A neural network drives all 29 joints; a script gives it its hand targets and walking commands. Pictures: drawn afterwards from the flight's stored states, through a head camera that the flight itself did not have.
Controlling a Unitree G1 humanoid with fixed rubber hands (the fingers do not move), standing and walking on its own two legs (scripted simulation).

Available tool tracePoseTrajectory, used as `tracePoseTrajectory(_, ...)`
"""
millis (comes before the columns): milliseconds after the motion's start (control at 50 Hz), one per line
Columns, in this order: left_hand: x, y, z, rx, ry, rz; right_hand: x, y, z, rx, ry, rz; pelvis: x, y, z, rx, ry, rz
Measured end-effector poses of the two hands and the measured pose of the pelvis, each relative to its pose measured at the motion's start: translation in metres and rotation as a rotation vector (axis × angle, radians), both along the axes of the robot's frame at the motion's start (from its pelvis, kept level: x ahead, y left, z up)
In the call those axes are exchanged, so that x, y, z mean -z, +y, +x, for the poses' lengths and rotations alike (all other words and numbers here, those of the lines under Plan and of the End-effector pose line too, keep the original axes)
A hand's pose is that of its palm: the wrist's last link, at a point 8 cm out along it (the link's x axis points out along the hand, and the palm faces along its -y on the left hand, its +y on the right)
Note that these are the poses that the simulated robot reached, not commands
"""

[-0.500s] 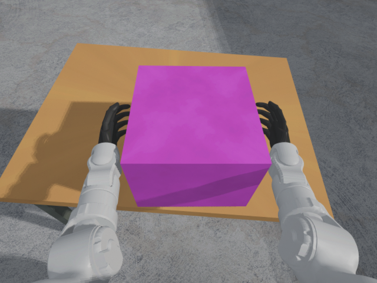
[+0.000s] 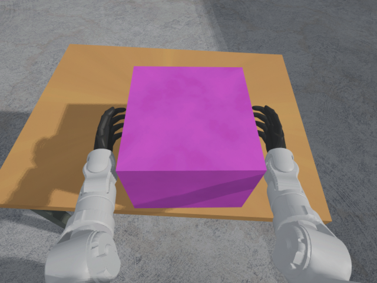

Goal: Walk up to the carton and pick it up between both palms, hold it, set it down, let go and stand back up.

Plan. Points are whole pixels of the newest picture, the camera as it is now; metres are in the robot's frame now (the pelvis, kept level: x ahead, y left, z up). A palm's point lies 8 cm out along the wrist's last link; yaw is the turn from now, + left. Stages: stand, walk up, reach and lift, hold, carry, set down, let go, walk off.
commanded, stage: set down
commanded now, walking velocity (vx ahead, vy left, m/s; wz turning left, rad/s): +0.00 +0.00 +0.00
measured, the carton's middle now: (188, 137) +0.46 +0.08 -0.02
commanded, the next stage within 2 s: none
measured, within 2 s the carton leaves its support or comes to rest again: neither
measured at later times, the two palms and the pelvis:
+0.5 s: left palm (106, 144) +0.38 +0.25 +0.03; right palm (273, 143) +0.44 -0.12 +0.04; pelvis +0.00 +0.00 +0.00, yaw -1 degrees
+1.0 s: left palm (97, 147) +0.37 +0.27 +0.01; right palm (277, 140) +0.45 -0.13 +0.03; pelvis -0.01 +0.00 -0.02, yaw -2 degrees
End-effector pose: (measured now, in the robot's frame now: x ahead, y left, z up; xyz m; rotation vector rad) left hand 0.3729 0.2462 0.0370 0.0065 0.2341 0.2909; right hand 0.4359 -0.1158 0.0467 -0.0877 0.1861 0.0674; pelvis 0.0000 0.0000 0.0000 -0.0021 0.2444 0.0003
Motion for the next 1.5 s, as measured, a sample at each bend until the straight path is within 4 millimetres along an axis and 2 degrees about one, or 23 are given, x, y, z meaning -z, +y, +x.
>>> tracePoseTrajectory(620, 0.005, 0.0, 0.003, 0.001, 0.0, -0.004, 0.002, -0.001, 0.0, 0.0, 0.005, -0.013, 0.002, 0.003, -0.003, 0.017, 0.017, -0.001)
tracePoseTrajectory(840, 0.027, 0.002, 0.007, -0.017, 0.089, -0.041, 0.013, 0.0, 0.011, -0.018, 0.134, -0.028, 0.012, 0.004, -0.007, 0.028, 0.132, -0.026)
tracePoseTrajectory(960, 0.025, 0.018, 0.004, -0.025, 0.085, -0.01, 0.014, -0.006, 0.018, -0.006, 0.126, -0.019, 0.02, 0.001, -0.012, 0.023, 0.163, -0.031)
tracePoseTrajectory(1100, 0.023, 0.046, -0.006, -0.063, 0.087, 0.025, 0.019, -0.035, 0.022, 0.028, 0.122, -0.036, 0.029, -0.004, -0.021, 0.015, 0.197, -0.025)
tracePoseTrajectory(1200, 0.026, 0.052, -0.006, -0.054, 0.064, 0.023, 0.022, -0.039, 0.024, 0.013, 0.097, -0.034, 0.036, -0.007, -0.03, 0.003, 0.229, -0.023)
tracePoseTrajectory(1320, 0.017, 0.042, 0.004, -0.005, 0.027, 0.017, 0.011, -0.034, 0.023, 0.002, 0.059, 0.008, 0.039, -0.005, -0.04, -0.001, 0.246, -0.032)
tracePoseTrajectory(1400, 0.0, 0.037, 0.008, 0.008, 0.015, 0.004, -0.006, -0.036, 0.02, 0.011, 0.055, 0.017, 0.037, -0.002, -0.045, 0.006, 0.229, -0.031)
tracePoseTrajectory(1500, -0.027, 0.04, 0.006, -0.006, 0.016, -0.002, -0.035, -0.042, 0.017, 0.024, 0.056, 0.019, 0.031, 0.001, -0.05, 0.014, 0.188, -0.026)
